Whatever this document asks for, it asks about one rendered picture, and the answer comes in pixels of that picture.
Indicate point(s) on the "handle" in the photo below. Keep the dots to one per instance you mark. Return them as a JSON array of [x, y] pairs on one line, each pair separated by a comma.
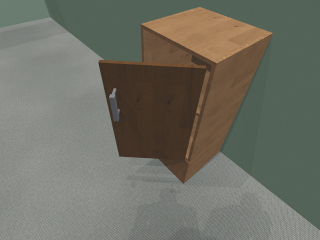
[[113, 104]]

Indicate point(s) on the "cupboard door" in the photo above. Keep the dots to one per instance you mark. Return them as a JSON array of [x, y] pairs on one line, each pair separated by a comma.
[[158, 104]]

